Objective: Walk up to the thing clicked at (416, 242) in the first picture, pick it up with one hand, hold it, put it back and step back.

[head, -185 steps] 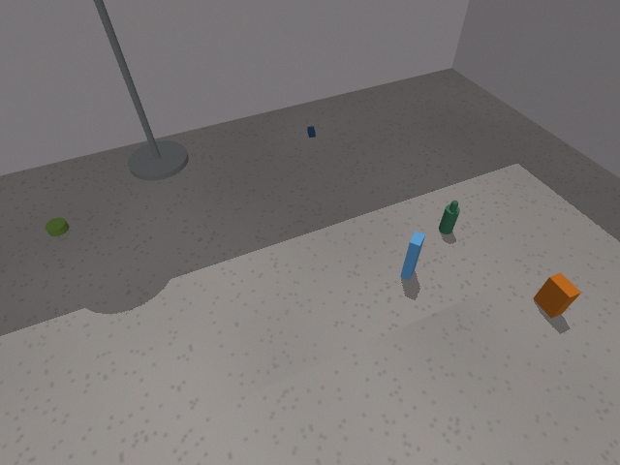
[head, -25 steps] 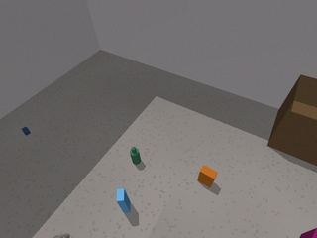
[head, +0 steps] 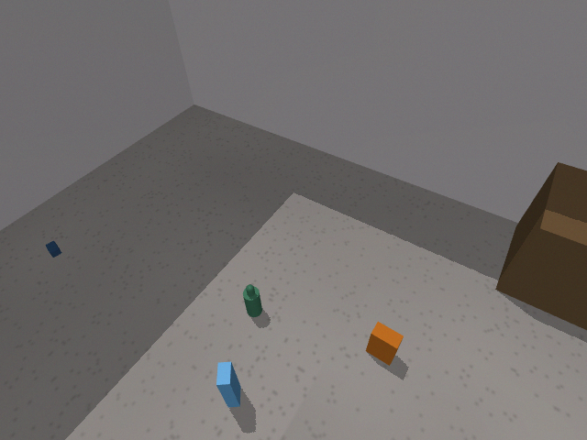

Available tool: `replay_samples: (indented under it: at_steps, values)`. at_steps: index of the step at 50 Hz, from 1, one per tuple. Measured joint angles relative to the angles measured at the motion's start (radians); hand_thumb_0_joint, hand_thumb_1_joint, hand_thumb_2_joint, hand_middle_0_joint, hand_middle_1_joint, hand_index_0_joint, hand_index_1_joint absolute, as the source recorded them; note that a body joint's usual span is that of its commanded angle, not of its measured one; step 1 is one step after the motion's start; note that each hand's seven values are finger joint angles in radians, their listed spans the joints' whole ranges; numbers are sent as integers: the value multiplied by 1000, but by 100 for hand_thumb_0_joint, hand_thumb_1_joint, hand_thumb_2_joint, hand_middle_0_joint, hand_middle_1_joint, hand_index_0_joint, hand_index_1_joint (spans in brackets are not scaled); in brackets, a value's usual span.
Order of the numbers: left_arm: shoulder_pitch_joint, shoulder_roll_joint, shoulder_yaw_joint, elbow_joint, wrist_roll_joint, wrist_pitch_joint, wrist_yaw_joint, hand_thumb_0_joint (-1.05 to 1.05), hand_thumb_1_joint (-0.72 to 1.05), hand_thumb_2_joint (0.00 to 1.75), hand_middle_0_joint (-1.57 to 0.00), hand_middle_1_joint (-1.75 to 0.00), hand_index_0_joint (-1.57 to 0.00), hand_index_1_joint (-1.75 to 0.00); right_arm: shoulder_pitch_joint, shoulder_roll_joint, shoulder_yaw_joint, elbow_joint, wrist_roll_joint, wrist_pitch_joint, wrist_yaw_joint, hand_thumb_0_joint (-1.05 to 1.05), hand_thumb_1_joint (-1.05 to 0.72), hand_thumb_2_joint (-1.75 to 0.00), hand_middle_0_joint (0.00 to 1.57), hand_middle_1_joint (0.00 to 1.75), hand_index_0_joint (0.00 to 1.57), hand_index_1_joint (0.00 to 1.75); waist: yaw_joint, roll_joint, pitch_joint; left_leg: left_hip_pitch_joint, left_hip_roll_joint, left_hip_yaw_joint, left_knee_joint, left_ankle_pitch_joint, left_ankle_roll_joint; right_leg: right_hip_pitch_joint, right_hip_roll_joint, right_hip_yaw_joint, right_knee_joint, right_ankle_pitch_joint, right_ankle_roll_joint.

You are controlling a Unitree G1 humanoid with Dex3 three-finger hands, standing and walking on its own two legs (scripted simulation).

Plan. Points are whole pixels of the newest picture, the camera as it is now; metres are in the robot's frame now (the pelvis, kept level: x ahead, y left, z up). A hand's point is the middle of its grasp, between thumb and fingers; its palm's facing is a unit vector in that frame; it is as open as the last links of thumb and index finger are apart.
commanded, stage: walk up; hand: left
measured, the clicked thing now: (229, 385) +0.42 +0.24 -0.68
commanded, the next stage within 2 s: stand in 0.36 s
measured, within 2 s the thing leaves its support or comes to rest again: neither
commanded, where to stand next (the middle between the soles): +0.07 +0.02 m, yaw +1 degrees
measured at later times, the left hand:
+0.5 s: hand out of the picture +0.09 +0.26 -0.16, palm faces -0.02 -0.94 -0.34, open 7.4 cm
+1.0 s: hand out of the picture +0.10 +0.25 -0.15, palm faces -0.02 -0.94 -0.34, open 7.4 cm
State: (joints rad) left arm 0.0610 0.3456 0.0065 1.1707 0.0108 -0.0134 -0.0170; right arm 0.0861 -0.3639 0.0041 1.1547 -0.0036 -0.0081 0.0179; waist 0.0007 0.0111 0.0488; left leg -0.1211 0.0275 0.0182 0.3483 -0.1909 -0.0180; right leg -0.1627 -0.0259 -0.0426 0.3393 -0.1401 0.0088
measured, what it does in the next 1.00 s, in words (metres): stands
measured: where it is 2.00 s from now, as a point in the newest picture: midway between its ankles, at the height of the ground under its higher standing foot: outside the picture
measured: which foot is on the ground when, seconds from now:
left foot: down 0.00-1.00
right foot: down 0.00-1.00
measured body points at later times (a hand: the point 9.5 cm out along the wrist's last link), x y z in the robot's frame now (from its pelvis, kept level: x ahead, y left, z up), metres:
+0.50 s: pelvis +0.01 +0.00 +0.00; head +0.02 +0.00 +0.45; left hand +0.09 +0.30 -0.13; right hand +0.09 -0.29 -0.13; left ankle +0.00 +0.13 -0.75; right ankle +0.03 -0.12 -0.75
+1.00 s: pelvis +0.02 +0.00 +0.00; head +0.03 -0.01 +0.45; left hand +0.10 +0.30 -0.13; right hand +0.10 -0.30 -0.13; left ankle +0.00 +0.13 -0.75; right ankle +0.03 -0.12 -0.75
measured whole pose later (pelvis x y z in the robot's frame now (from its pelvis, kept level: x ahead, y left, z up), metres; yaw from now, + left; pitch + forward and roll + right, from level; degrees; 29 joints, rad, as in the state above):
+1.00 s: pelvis +0.02 +0.00 +0.00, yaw +1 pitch -1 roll +0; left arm 0.09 0.34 0.00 1.15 0.01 -0.01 -0.01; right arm 0.09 -0.35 0.00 1.14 -0.01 -0.01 0.01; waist -0.01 0.01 0.04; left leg -0.08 0.02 0.01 0.29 -0.19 -0.02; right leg -0.13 -0.03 -0.06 0.31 -0.16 0.01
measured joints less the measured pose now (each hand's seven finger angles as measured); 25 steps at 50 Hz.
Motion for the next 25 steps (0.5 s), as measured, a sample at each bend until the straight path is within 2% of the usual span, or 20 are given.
replay_samples:
  at_steps: [14,25]
  values:
    - [18,-6,5,9,4,0,3,1,90,90,-21,-30,-20,-30,1,18,-4,3,0,5,-1,0,-90,-90,21,30,21,30,3,1,-5,14,-6,-2,-19,1,5,17,-5,-2,-21,1,7]
    - [17,-3,-4,-6,3,1,7,1,90,90,-21,-30,-20,-30,5,23,-5,-3,-9,0,-5,0,-90,-90,21,30,21,30,-6,-8,-10,23,-12,-1,-40,4,6,17,-11,-2,-23,-6,9]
